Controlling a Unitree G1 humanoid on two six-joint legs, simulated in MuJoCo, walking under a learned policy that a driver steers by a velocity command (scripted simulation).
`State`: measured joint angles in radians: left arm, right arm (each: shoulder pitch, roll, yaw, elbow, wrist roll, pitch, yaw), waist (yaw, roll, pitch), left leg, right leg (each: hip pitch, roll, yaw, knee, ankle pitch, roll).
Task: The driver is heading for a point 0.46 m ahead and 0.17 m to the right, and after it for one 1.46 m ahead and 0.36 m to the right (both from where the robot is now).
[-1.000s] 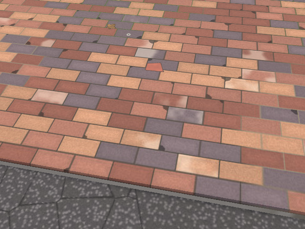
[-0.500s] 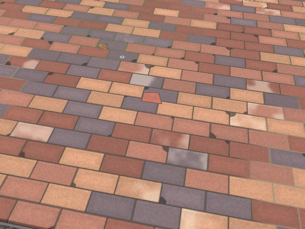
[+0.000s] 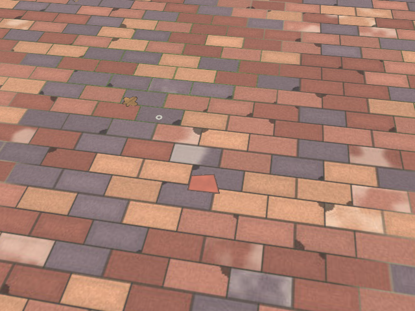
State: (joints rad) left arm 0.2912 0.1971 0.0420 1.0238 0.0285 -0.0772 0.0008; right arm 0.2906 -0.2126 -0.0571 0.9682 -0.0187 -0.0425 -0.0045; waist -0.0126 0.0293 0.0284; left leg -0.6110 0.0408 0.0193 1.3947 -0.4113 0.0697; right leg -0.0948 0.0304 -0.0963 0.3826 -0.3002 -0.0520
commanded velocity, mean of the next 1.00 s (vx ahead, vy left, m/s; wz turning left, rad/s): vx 0.39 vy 0.00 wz -0.38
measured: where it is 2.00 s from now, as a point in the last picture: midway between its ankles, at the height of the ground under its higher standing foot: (241, 307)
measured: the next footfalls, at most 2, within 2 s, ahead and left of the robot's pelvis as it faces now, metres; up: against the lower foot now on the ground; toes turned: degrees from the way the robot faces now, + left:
left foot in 0.22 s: +0.33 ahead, +0.11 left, +0.05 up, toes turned -1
right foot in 0.76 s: +0.49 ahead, -0.17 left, +0.05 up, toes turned -27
